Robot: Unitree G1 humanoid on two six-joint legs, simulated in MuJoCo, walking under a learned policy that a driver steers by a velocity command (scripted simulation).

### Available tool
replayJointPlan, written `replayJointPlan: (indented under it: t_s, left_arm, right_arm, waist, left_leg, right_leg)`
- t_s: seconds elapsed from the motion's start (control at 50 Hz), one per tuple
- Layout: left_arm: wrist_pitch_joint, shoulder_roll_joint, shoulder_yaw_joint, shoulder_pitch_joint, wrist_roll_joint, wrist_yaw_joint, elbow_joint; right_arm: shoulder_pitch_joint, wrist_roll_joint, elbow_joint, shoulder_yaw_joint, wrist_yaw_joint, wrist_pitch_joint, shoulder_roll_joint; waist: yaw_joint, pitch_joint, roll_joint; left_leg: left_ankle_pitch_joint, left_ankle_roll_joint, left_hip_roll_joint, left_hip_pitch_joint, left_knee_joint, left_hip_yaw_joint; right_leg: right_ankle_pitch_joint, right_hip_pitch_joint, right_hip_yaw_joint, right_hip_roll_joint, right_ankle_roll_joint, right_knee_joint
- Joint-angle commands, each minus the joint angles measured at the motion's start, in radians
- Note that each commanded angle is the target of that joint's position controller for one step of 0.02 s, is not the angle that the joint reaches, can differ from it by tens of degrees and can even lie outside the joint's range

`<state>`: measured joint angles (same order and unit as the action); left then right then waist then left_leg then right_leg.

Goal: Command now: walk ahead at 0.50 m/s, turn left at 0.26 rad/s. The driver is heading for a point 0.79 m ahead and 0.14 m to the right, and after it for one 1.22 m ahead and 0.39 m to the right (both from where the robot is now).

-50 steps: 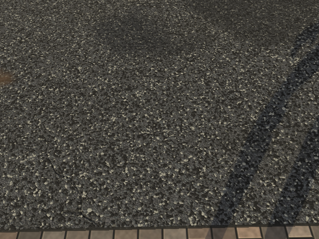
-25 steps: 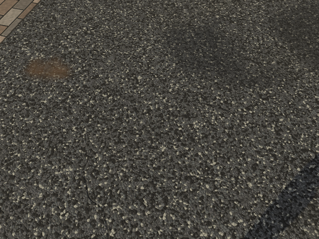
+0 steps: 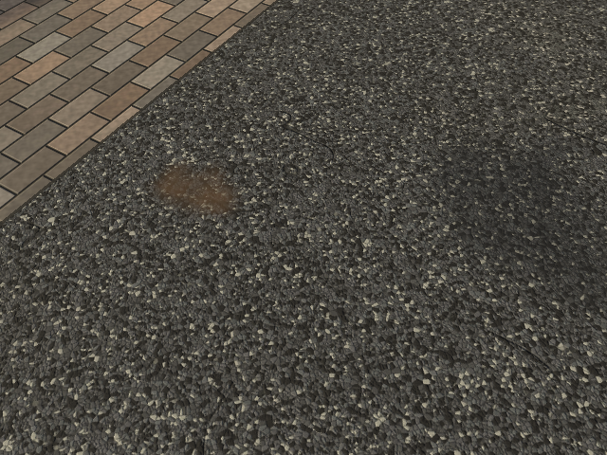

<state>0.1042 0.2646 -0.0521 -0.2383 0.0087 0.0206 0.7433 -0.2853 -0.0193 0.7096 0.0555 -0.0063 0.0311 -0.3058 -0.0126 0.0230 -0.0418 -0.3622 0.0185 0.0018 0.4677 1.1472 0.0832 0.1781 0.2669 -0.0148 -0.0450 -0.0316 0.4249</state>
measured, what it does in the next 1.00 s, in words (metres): walks ahead, turning right: left foot, then right foot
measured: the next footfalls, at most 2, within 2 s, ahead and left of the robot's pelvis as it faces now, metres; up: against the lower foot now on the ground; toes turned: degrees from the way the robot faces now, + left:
left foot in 0.32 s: +0.32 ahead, +0.16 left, +0.00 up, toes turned +3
right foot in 0.84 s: +0.38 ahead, -0.08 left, +0.00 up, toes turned -13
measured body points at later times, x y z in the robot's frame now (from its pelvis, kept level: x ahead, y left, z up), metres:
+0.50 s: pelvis +0.24 +0.07 +0.00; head +0.28 +0.09 +0.45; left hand +0.32 +0.35 -0.13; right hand +0.39 -0.19 -0.09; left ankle +0.28 +0.15 -0.74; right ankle +0.22 -0.10 -0.66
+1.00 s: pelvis +0.33 +0.03 +0.00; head +0.38 +0.00 +0.45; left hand +0.55 +0.27 -0.08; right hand +0.41 -0.28 -0.12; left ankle +0.34 +0.18 -0.66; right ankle +0.34 -0.07 -0.74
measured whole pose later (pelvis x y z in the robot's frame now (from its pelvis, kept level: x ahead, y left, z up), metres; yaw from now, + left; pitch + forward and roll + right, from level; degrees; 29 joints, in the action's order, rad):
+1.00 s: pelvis +0.33 +0.03 +0.00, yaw -16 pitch +3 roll +1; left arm -0.02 0.31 -0.08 -0.16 -0.01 -0.01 0.66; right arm -0.08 0.00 0.78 0.07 -0.02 -0.01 -0.32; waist -0.01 0.07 -0.02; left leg -0.48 -0.06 0.00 0.49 1.06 0.02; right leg 0.18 0.34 0.05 -0.04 -0.05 0.47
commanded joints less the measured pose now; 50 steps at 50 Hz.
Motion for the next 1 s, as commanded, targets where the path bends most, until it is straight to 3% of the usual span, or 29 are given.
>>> replayJointPlan:
  t_s: [0.02,0.06,0.12,0.22,0.26,0.28,0.3,0.32,0.34,0.36,0.38,0.4,0.42,0.44,0.48,0.52,0.62,0.74,0.8,0.82,0.84,0.86,0.88,0.9,0.92,0.94,1.0]
  left_arm:
    - [0.015,0.115,-0.025,-0.021,-0.011,-0.002,-0.027]
    - [0.012,0.152,-0.035,-0.030,-0.017,-0.005,-0.011]
    - [0.000,0.181,-0.039,-0.047,-0.023,-0.008,0.009]
    - [-0.020,0.205,-0.042,-0.130,-0.038,-0.008,0.062]
    - [-0.031,0.219,-0.046,-0.131,-0.041,-0.012,0.076]
    - [-0.037,0.226,-0.047,-0.116,-0.043,-0.015,0.077]
    - [-0.041,0.210,-0.040,-0.113,-0.039,-0.019,0.078]
    - [-0.040,0.173,-0.022,-0.110,-0.021,-0.023,0.062]
    - [-0.025,0.074,0.013,-0.201,0.000,-0.022,0.031]
    - [-0.015,0.114,0.006,-0.222,-0.010,-0.020,0.063]
    - [-0.018,0.184,-0.017,-0.173,-0.038,-0.018,0.061]
    - [-0.026,0.170,-0.016,-0.124,-0.044,-0.021,0.055]
    - [-0.039,0.155,-0.017,-0.104,-0.033,-0.028,0.056]
    - [-0.059,0.146,-0.023,-0.113,-0.029,-0.035,0.063]
    - [-0.091,0.111,-0.021,-0.155,-0.026,-0.043,0.080]
    - [-0.106,0.107,-0.026,-0.123,-0.021,-0.050,0.053]
    - [-0.111,0.089,-0.022,0.006,-0.018,-0.029,-0.020]
    - [-0.136,0.106,-0.036,0.100,-0.019,0.001,-0.100]
    - [-0.139,0.107,-0.045,0.083,-0.024,0.013,-0.120]
    - [-0.135,0.131,-0.057,0.038,-0.021,0.007,-0.114]
    - [-0.132,0.230,-0.089,-0.040,-0.018,-0.012,-0.106]
    - [-0.130,0.345,-0.111,-0.067,0.003,-0.027,-0.119]
    - [-0.117,0.260,-0.086,-0.087,0.006,-0.022,-0.122]
    - [-0.104,0.236,-0.078,-0.031,-0.002,-0.020,-0.130]
    - [-0.098,0.212,-0.076,0.025,-0.016,-0.024,-0.134]
    - [-0.102,0.193,-0.070,0.069,-0.030,-0.029,-0.142]
    - [-0.118,0.206,-0.072,0.097,-0.017,-0.044,-0.155]
  right_arm:
    - [0.027,0.005,-0.085,0.012,0.007,0.018,-0.047]
    - [0.088,0.015,-0.106,-0.001,0.011,0.022,-0.027]
    - [0.176,0.012,-0.119,-0.013,0.023,0.036,-0.011]
    - [0.294,-0.001,-0.154,-0.008,0.038,0.045,-0.035]
    - [0.285,0.000,-0.157,0.000,0.043,0.047,-0.055]
    - [0.230,0.004,-0.143,0.010,0.041,0.048,-0.072]
    - [0.116,0.015,-0.105,0.031,0.035,0.047,-0.108]
    - [-0.025,0.029,-0.078,0.051,0.025,0.045,-0.163]
    - [-0.101,0.054,-0.075,0.067,0.017,0.036,-0.263]
    - [-0.120,0.041,-0.068,0.052,0.019,0.027,-0.196]
    - [-0.060,0.033,-0.069,0.033,0.022,0.027,-0.146]
    - [0.002,0.030,-0.069,0.022,0.025,0.031,-0.109]
    - [0.063,0.027,-0.063,0.014,0.031,0.036,-0.078]
    - [0.106,0.029,-0.060,0.010,0.034,0.042,-0.060]
    - [0.148,0.048,-0.042,0.013,0.033,0.056,-0.058]
    - [0.177,0.052,-0.027,0.020,0.020,0.060,-0.080]
    - [0.161,0.040,0.013,0.031,-0.021,0.025,-0.113]
    - [0.136,0.013,0.046,0.050,-0.021,-0.022,-0.156]
    - [0.145,-0.007,0.051,0.057,-0.025,-0.036,-0.162]
    - [0.121,-0.010,0.063,0.056,-0.026,-0.036,-0.152]
    - [0.093,0.015,0.058,0.050,-0.023,-0.028,-0.126]
    - [0.130,0.057,0.001,0.028,-0.017,-0.017,-0.070]
    - [0.180,0.052,0.004,0.031,-0.007,-0.013,-0.087]
    - [0.196,0.020,-0.002,0.037,-0.001,-0.016,-0.108]
    - [0.193,0.012,0.009,0.038,-0.008,-0.018,-0.099]
    - [0.201,0.022,0.011,0.042,-0.018,-0.022,-0.110]
    - [0.176,0.021,0.014,0.039,-0.024,-0.030,-0.088]
  waist:
    - [0.001,-0.019,0.143]
    - [-0.011,-0.005,0.124]
    - [-0.040,0.004,0.116]
    - [-0.068,0.025,0.125]
    - [-0.042,0.020,0.132]
    - [0.000,-0.008,0.130]
    - [0.058,-0.077,0.110]
    - [0.119,-0.196,0.069]
    - [0.098,-0.340,-0.171]
    - [0.111,-0.420,-0.196]
    - [0.102,-0.282,-0.111]
    - [0.072,-0.200,-0.066]
    - [0.039,-0.139,-0.031]
    - [0.007,-0.113,-0.052]
    - [-0.030,-0.111,-0.070]
    - [-0.040,-0.087,-0.076]
    - [0.004,-0.074,-0.047]
    - [0.036,-0.047,-0.037]
    - [0.011,-0.059,-0.038]
    - [-0.011,-0.087,-0.010]
    - [-0.025,-0.156,0.129]
    - [-0.017,-0.189,0.371]
    - [-0.068,-0.302,0.235]
    - [-0.049,-0.244,0.179]
    - [-0.020,-0.194,0.125]
    - [-0.006,-0.154,0.098]
    - [0.026,-0.154,0.148]
  left_leg:
    - [0.039,-0.012,-0.084,0.189,-0.097,0.013]
    - [0.107,-0.023,-0.101,0.199,-0.218,-0.012]
    - [0.269,-0.027,-0.091,0.139,-0.413,-0.045]
    - [0.332,-0.005,-0.055,0.072,-0.574,-0.067]
    - [0.283,0.023,-0.042,0.025,-0.616,-0.075]
    - [0.281,0.042,-0.022,-0.068,-0.651,-0.096]
    - [0.306,0.067,0.004,-0.240,-0.686,-0.113]
    - [0.436,0.109,-0.088,-0.480,-0.657,-0.028]
    - [0.558,0.268,-0.357,-0.836,-0.665,0.366]
    - [0.668,0.321,-0.427,-0.821,-0.743,0.536]
    - [0.735,0.286,-0.396,-0.692,-0.738,0.369]
    - [0.801,0.249,-0.343,-0.581,-0.746,0.231]
    - [0.804,0.220,-0.298,-0.476,-0.776,0.146]
    - [0.788,0.197,-0.267,-0.382,-0.817,0.081]
    - [0.831,0.205,-0.248,-0.267,-0.870,0.000]
    - [0.836,0.216,-0.255,-0.244,-0.896,-0.056]
    - [0.695,0.207,-0.264,-0.307,-0.917,-0.139]
    - [0.631,0.200,-0.324,-0.421,-0.832,-0.139]
    - [0.690,0.145,-0.313,-0.447,-0.699,-0.167]
    - [0.695,0.093,-0.265,-0.413,-0.592,-0.209]
    - [0.531,0.011,-0.176,-0.262,-0.378,-0.265]
    - [-0.183,-0.090,0.014,0.093,-0.079,-0.271]
    - [-0.352,-0.089,0.021,0.137,0.073,-0.049]
    - [-0.293,-0.077,-0.005,0.176,0.105,-0.015]
    - [-0.220,-0.070,-0.025,0.197,0.059,-0.011]
    - [-0.156,-0.075,-0.035,0.204,-0.006,-0.010]
    - [-0.071,-0.100,-0.002,0.084,-0.143,-0.026]
  right_leg:
    - [-0.099,-0.160,0.291,0.267,-0.187,-0.239]
    - [-0.153,-0.153,0.246,0.273,-0.202,-0.268]
    - [-0.192,-0.139,0.155,0.244,-0.180,-0.281]
    - [-0.213,-0.202,0.132,0.278,-0.149,-0.249]
    - [-0.278,-0.245,0.131,0.300,-0.130,-0.205]
    - [-0.394,-0.244,0.108,0.287,-0.113,-0.137]
    - [-0.549,-0.221,0.065,0.237,-0.083,0.016]
    - [-0.458,-0.102,0.024,0.183,-0.036,0.238]
    - [0.012,0.271,-0.028,0.035,0.052,0.626]
    - [0.446,0.348,0.110,0.004,0.064,0.791]
    - [0.423,0.391,0.146,0.045,0.060,0.856]
    - [0.374,0.393,0.118,0.086,0.061,0.821]
    - [0.320,0.372,0.103,0.115,0.068,0.753]
    - [0.272,0.304,0.099,0.138,0.074,0.703]
    - [0.174,0.192,0.087,0.124,0.096,0.682]
    - [0.112,0.213,0.084,0.123,0.108,0.622]
    - [-0.038,0.224,0.054,0.142,0.096,0.417]
    - [0.097,0.237,0.001,0.125,0.054,0.289]
    - [0.059,0.152,-0.045,0.084,0.009,0.126]
    - [-0.089,0.039,-0.037,0.062,-0.022,0.015]
    - [-0.494,-0.175,0.122,0.153,-0.086,-0.012]
    - [-0.901,-0.374,0.493,0.404,-0.311,0.013]
    - [-0.866,-0.394,0.525,0.434,-0.380,-0.002]
    - [-0.785,-0.355,0.429,0.386,-0.338,-0.008]
    - [-0.656,-0.308,0.365,0.324,-0.274,-0.014]
    - [-0.570,-0.263,0.343,0.296,-0.236,-0.029]
    - [-0.541,-0.156,0.314,0.246,-0.221,-0.051]
Velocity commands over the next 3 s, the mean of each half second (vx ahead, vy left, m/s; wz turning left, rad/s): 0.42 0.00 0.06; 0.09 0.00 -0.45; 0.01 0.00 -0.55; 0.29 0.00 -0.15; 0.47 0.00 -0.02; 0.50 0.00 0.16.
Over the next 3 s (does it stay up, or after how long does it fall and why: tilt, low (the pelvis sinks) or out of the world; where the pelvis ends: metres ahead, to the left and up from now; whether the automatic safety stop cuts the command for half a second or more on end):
stays up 0.89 -0.35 0.01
